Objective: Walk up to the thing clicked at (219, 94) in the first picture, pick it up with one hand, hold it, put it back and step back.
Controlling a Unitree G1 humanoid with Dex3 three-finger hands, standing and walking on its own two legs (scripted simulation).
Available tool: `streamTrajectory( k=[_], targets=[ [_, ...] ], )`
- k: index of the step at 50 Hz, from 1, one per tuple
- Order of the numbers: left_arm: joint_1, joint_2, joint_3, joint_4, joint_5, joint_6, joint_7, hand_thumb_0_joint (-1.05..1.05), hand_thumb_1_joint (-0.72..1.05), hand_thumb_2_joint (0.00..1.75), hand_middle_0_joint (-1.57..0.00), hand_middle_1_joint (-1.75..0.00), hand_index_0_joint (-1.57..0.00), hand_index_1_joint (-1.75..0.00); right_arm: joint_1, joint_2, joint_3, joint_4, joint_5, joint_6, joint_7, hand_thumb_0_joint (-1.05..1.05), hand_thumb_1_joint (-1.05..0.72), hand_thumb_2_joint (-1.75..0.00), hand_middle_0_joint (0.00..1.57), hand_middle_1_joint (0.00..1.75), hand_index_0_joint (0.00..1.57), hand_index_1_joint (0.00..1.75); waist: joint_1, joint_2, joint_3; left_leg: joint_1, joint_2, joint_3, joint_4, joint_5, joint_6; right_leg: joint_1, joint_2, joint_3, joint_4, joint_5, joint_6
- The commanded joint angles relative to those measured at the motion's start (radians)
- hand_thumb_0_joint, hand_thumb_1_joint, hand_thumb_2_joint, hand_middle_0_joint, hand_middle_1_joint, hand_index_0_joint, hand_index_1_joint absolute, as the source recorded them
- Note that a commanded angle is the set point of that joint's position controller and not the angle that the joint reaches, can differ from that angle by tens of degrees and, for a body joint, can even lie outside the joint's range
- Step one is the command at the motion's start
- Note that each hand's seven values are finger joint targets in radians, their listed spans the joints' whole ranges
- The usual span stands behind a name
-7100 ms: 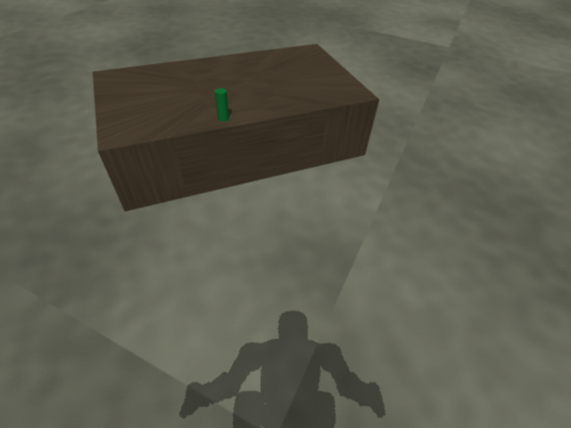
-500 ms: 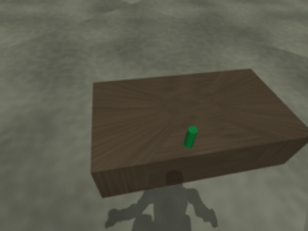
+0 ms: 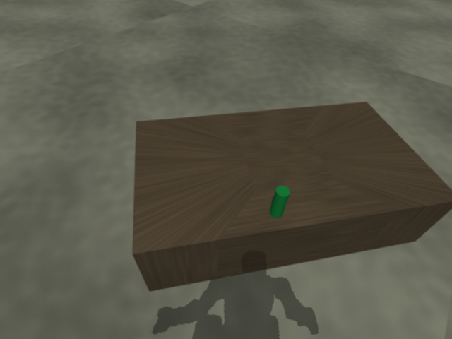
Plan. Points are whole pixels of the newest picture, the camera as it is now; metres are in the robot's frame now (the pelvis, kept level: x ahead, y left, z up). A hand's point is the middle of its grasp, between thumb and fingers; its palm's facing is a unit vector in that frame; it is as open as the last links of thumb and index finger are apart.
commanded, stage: stand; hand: right
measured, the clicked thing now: (279, 202) +0.67 -0.22 -0.36
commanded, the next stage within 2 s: walk up in 0.20 s
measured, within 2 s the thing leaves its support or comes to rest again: neither
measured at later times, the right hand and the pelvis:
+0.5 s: hand out of the picture +0.06 -0.36 -0.17, palm faces -0.05 +0.89 -0.45, open 7.4 cm; pelvis +0.04 -0.06 -0.03, yaw +1 degrees
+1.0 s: hand (383, 287) +0.28 -0.37 -0.14, palm faces -0.17 +0.87 -0.45, open 7.4 cm; pelvis +0.17 -0.10 -0.02, yaw +8 degrees
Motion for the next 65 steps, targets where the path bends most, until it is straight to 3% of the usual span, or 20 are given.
streamTrajectory(
  k=[1, 9, 10, 13, 20, 23, 24, 25, 26, 28, 31, 35, 38, 39, 41, 50, 53, 55, 56, 65],
  targets=[
    [-0.033, 0.216, 0.044, -0.059, 0.0, -0.023, 0.013, 0.0, 0.9, 0.9, -0.2, -0.3, -0.2, -0.3, -0.04, -0.206, -0.042, -0.06, -0.001, -0.024, -0.017, 0.0, -0.9, -0.9, 0.2, 0.3, 0.2, 0.3, -0.006, 0.006, -0.076, 0.023, 0.119, -0.097, -0.046, 0.133, 0.029, -0.007, -0.117, 0.086, -0.048, 0.138, -0.031],
    [-0.026, 0.216, 0.043, -0.06, -0.002, -0.024, 0.012, 0.0, 0.9, 0.9, -0.2, -0.3, -0.2, -0.3, -0.035, -0.21, -0.046, -0.055, -0.002, -0.025, -0.017, 0.0, -0.9, -0.9, 0.2, 0.3, 0.2, 0.3, -0.004, -0.004, -0.082, 0.039, 0.121, -0.1, -0.042, 0.159, 0.028, -0.011, -0.115, 0.086, -0.044, 0.144, -0.033],
    [-0.016, 0.286, 0.124, -0.135, 0.029, -0.011, -0.021, 0.0, 0.9, 0.9, -0.2, -0.3, -0.2, -0.3, 0.114, -0.288, -0.102, -0.08, -0.005, -0.042, -0.022, 0.0, -0.9, -0.9, 0.2, 0.3, 0.2, 0.3, -0.019, -0.074, -0.133, 0.089, 0.108, -0.147, 0.007, -0.186, 0.099, -0.057, -0.026, 0.007, 0.099, -0.221, -0.058],
    [-0.085, 0.248, 0.144, -0.22, 0.049, 0.03, -0.058, 0.0, 0.9, 0.9, -0.2, -0.3, -0.2, -0.3, 0.179, -0.393, -0.166, -0.108, -0.02, -0.062, -0.04, 0.0, -0.9, -0.9, 0.2, 0.3, 0.2, 0.3, -0.05, 0.104, 0.095, 0.035, 0.391, -0.515, -0.166, -0.54, 0.265, -0.514, -0.078, 0.118, 0.581, -0.315, -0.04],
    [0.024, 0.232, 0.161, -0.269, 0.032, 0.029, -0.104, 0.0, 0.9, 0.9, -0.2, -0.3, -0.2, -0.3, 0.1, -0.351, -0.168, -0.234, -0.044, -0.082, -0.03, 0.0, -0.9, -0.9, 0.2, 0.3, 0.2, 0.3, 0.018, 0.178, 0.036, -0.132, 0.237, -0.244, -0.061, -0.348, 0.208, -0.298, -0.069, 0.064, 0.439, -0.243, -0.035],
    [0.231, 0.241, 0.18, -0.206, 0.032, 0.015, -0.09, 0.0, 0.9, 0.9, -0.2, -0.3, -0.2, -0.3, 0.042, -0.299, -0.155, -0.271, -0.046, -0.061, -0.029, 0.0, -0.9, -0.9, 0.2, 0.3, 0.2, 0.3, 0.124, 0.035, -0.037, -0.35, 0.108, -0.092, 0.215, -0.395, 0.143, 0.059, 0.015, -0.061, 0.256, -0.095, -0.032],
    [0.35, 0.303, 0.203, -0.183, 0.042, 0.007, -0.078, 0.0, 0.9, 0.9, -0.2, -0.3, -0.2, -0.3, 0.068, -0.229, -0.133, -0.281, -0.051, -0.053, -0.035, 0.0, -0.9, -0.9, 0.2, 0.3, 0.2, 0.3, 0.179, -0.182, -0.043, -0.509, 0.033, -0.036, 0.488, -0.472, 0.114, 0.195, -0.007, 0.008, 0.191, -0.208, -0.04],
    [0.408, 0.39, 0.227, -0.208, 0.053, 0.001, -0.066, 0.0, 0.9, 0.9, -0.2, -0.3, -0.2, -0.3, 0.085, -0.161, -0.102, -0.312, -0.033, -0.054, -0.035, 0.0, -0.9, -0.9, 0.2, 0.3, 0.2, 0.3, 0.207, -0.428, -0.011, -0.658, -0.097, -0.023, 0.816, -0.525, 0.066, 0.136, -0.229, 0.424, -0.055, -0.583, -0.113],
    [0.249, 0.418, 0.209, -0.279, 0.05, -0.002, -0.065, 0.0, 0.9, 0.9, -0.2, -0.3, -0.2, -0.3, 0.09, -0.223, -0.122, -0.315, -0.013, -0.051, -0.042, 0.0, -0.9, -0.9, 0.2, 0.3, 0.2, 0.3, 0.135, -0.338, 0.027, -0.607, -0.062, -0.121, 0.894, -0.436, 0.047, -0.042, -0.367, 0.673, -0.215, -0.733, -0.226],
    [0.105, 0.373, 0.191, -0.335, 0.021, -0.01, -0.057, 0.0, 0.9, 0.9, -0.2, -0.3, -0.2, -0.3, 0.177, -0.314, -0.141, -0.265, 0.002, -0.064, -0.029, 0.0, -0.9, -0.9, 0.2, 0.3, 0.2, 0.3, 0.038, -0.149, 0.105, -0.559, 0.038, -0.125, 0.871, -0.292, 0.044, -0.131, -0.326, 0.512, -0.147, -0.62, -0.256],
    [0.097, 0.321, 0.175, -0.338, 0.02, -0.026, -0.047, 0.0, 0.9, 0.9, -0.2, -0.3, -0.2, -0.3, 0.248, -0.27, -0.13, -0.244, 0.003, -0.068, -0.003, 0.0, -0.9, -0.9, 0.2, 0.3, 0.2, 0.3, 0.015, -0.151, 0.092, -0.414, 0.076, -0.099, 0.67, -0.265, 0.038, -0.19, -0.26, 0.28, -0.066, -0.348, -0.244],
    [0.138, 0.329, 0.17, -0.353, 0.022, -0.037, -0.047, 0.0, 0.9, 0.9, -0.2, -0.3, -0.2, -0.3, 0.215, -0.249, -0.135, -0.296, -0.003, -0.072, 0.018, 0.0, -0.9, -0.9, 0.2, 0.3, 0.2, 0.3, 0.03, -0.143, 0.062, -0.289, 0.042, -0.05, 0.439, -0.217, 0.044, -0.2, -0.245, 0.183, -0.002, -0.216, -0.244],
    [0.091, 0.292, 0.142, -0.381, 0.011, -0.023, -0.048, 0.0, 0.9, 0.9, -0.2, -0.3, -0.2, -0.3, 0.339, -0.245, -0.146, -0.271, -0.011, -0.088, -0.003, 0.0, -0.9, -0.9, 0.2, 0.3, 0.2, 0.3, -0.058, -0.044, -0.019, -0.01, -0.028, 0.032, 0.242, -0.025, 0.046, -0.296, -0.206, 0.073, 0.22, -0.051, -0.199],
    [0.129, 0.229, 0.116, -0.387, 0.007, -0.019, -0.042, 0.0, 0.9, 0.9, -0.2, -0.3, -0.2, -0.3, 0.392, -0.281, -0.159, -0.26, -0.016, -0.095, -0.019, 0.0, -0.9, -0.9, 0.2, 0.3, 0.2, 0.3, -0.084, 0.099, -0.07, 0.127, -0.022, -0.026, 0.182, -0.055, 0.076, -0.359, -0.142, -0.001, 0.445, 0.024, -0.153],
    [0.2, 0.248, 0.132, -0.384, 0.005, -0.005, -0.028, 0.0, 0.9, 0.9, -0.2, -0.3, -0.2, -0.3, 0.375, -0.439, -0.187, -0.33, -0.012, -0.1, -0.03, 0.0, -0.9, -0.9, 0.2, 0.3, 0.2, 0.3, -0.053, 0.23, -0.099, 0.113, 0.389, -0.774, -0.024, -0.182, 0.298, -0.552, 0.016, 0.054, 0.807, -0.411, -0.062],
    [0.196, 0.202, 0.121, -0.318, -0.009, -0.006, -0.015, 0.0, 0.9, 0.9, -0.2, -0.3, -0.2, -0.3, 0.18, -0.296, -0.117, -0.377, -0.006, -0.081, -0.042, 0.0, -0.9, -0.9, 0.2, 0.3, 0.2, 0.3, 0.013, 0.183, -0.048, -0.22, 0.183, -0.178, 0.225, 0.516, 0.214, -0.23, -0.033, -0.002, 0.494, -0.173, -0.041],
    [0.228, 0.228, 0.126, -0.29, -0.005, -0.025, 0.004, 0.0, 0.9, 0.9, -0.2, -0.3, -0.2, -0.3, 0.128, -0.269, -0.101, -0.388, 0.021, -0.047, -0.036, 0.0, -0.9, -0.9, 0.2, 0.3, 0.2, 0.3, 0.053, 0.114, -0.12, -0.246, 0.111, -0.144, 0.411, 0.327, 0.137, -0.084, 0.006, -0.014, 0.25, 0.083, -0.062],
    [0.148, 0.331, 0.137, -0.321, 0.008, -0.045, 0.013, 0.0, 0.9, 0.9, -0.2, -0.3, -0.2, -0.3, 0.177, -0.175, -0.071, -0.395, 0.029, -0.024, -0.034, 0.0, -0.9, -0.9, 0.2, 0.3, 0.2, 0.3, 0.014, -0.136, -0.108, -0.38, -0.042, -0.105, 0.601, -0.147, 0.041, -0.085, -0.302, 0.389, 0.112, 0.182, -0.159],
    [0.102, 0.371, 0.138, -0.326, -0.004, -0.044, 0.014, 0.0, 0.9, 0.9, -0.2, -0.3, -0.2, -0.3, 0.156, -0.225, -0.092, -0.375, 0.024, -0.009, -0.045, 0.0, -0.9, -0.9, 0.2, 0.3, 0.2, 0.3, 0.023, -0.179, -0.107, -0.336, -0.051, -0.13, 0.718, -0.459, 0.036, -0.175, -0.412, 0.471, 0.098, 0.227, -0.294],
    [-0.029, 0.316, 0.106, -0.303, -0.007, -0.017, 0.023, 0.0, 0.9, 0.9, -0.2, -0.3, -0.2, -0.3, 0.201, -0.235, -0.106, -0.247, 0.002, -0.018, -0.024, 0.0, -0.9, -0.9, 0.2, 0.3, 0.2, 0.3, -0.034, -0.214, -0.115, -0.15, -0.039, -0.029, 0.278, -0.151, 0.04, -0.215, -0.227, 0.164, 0.353, 0.273, -0.172]
  ],
)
